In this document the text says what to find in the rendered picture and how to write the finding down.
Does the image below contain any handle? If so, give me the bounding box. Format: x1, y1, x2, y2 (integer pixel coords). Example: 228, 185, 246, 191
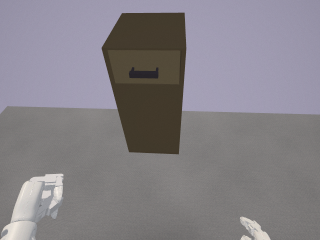
129, 67, 159, 79

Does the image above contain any robot left hand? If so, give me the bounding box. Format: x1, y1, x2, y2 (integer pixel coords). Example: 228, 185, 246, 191
10, 173, 64, 223

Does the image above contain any robot right hand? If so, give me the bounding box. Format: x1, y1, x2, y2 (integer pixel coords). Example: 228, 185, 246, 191
240, 216, 271, 240

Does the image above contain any left robot forearm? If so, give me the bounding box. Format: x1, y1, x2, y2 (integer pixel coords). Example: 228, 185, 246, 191
0, 220, 37, 240

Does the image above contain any cabinet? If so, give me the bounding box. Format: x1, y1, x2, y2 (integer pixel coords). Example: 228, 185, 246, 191
101, 12, 187, 155

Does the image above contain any drawer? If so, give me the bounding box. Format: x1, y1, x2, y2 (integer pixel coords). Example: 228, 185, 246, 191
107, 50, 181, 84

